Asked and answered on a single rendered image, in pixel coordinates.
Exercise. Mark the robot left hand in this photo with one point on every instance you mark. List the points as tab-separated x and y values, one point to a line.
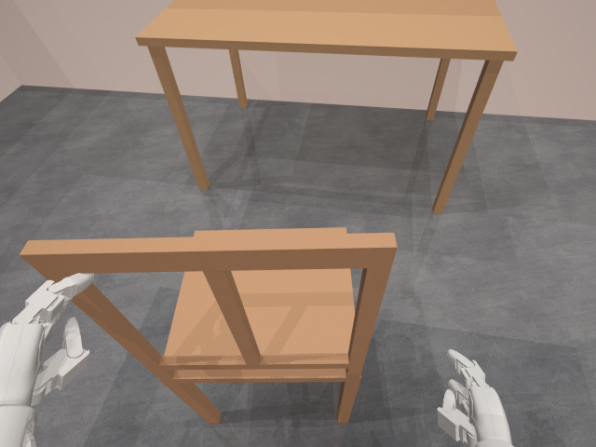
23	339

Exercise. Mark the chair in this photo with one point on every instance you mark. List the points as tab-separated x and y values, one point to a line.
255	306

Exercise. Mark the left robot forearm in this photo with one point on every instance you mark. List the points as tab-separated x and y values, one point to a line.
17	425

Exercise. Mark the table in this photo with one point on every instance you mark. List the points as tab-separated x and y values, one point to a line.
445	29

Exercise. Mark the robot right hand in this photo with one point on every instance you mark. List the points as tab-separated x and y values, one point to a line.
482	416

